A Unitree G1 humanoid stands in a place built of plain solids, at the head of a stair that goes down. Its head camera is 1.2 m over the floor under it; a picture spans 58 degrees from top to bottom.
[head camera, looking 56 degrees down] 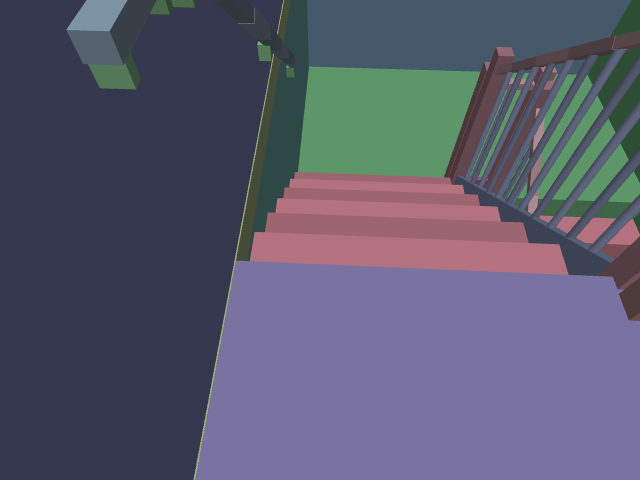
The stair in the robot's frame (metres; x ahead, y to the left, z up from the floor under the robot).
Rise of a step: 0.21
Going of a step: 0.26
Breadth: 1.20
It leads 3 degrees to the right of straight ahead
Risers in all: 7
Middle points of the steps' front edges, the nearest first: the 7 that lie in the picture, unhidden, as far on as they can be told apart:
0.70 -0.32 0.00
0.96 -0.34 -0.21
1.23 -0.35 -0.43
1.49 -0.36 -0.64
1.75 -0.38 -0.85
2.02 -0.39 -1.07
2.28 -0.40 -1.28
